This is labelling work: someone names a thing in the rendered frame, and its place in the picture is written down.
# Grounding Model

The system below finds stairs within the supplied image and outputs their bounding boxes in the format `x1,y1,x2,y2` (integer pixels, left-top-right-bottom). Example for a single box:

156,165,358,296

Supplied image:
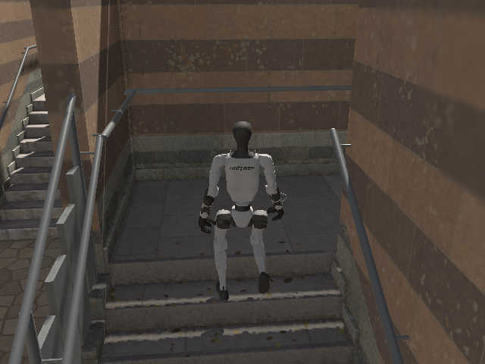
99,253,354,364
0,101,63,240

